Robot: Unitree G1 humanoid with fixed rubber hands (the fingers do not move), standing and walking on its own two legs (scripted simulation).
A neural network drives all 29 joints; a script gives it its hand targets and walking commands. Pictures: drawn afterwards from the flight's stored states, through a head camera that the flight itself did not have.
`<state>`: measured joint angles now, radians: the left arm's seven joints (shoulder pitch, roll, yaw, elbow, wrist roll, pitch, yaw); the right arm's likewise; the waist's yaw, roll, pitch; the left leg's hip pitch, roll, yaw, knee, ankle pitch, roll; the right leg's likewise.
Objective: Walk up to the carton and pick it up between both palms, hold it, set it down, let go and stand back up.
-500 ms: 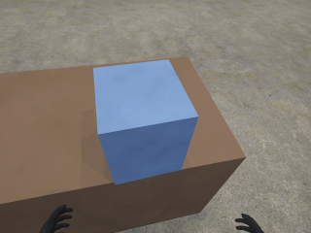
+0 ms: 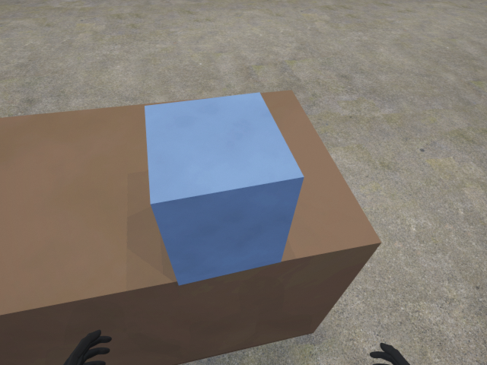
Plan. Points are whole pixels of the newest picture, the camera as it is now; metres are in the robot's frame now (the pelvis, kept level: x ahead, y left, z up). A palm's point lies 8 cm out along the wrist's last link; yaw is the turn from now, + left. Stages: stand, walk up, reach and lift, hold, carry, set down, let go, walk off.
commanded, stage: stand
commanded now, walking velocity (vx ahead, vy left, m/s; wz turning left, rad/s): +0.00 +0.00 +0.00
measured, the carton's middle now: (218, 190) +0.39 +0.04 +0.06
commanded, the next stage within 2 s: none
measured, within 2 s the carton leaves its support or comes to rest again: neither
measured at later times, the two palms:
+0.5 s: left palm out of the picture +0.11 +0.27 -0.09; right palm out of the picture +0.08 -0.28 -0.11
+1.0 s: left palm out of the picture +0.10 +0.27 -0.09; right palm out of the picture +0.06 -0.29 -0.11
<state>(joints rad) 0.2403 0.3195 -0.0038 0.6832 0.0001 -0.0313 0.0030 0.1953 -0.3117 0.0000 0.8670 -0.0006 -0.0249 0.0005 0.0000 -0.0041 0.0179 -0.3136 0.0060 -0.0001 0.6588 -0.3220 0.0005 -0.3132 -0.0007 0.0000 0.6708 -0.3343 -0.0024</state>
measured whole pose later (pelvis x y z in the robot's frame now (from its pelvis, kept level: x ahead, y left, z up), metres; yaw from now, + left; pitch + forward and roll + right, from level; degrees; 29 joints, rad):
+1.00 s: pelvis -0.01 +0.00 +0.01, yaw +0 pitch -1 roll +1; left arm 0.20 0.32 0.00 0.81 0.00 -0.04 0.00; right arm 0.20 -0.32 0.00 0.98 0.00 -0.03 0.00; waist 0.00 -0.01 0.02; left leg -0.30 0.01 0.00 0.55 -0.24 0.00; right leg -0.30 0.00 0.00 0.58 -0.26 -0.01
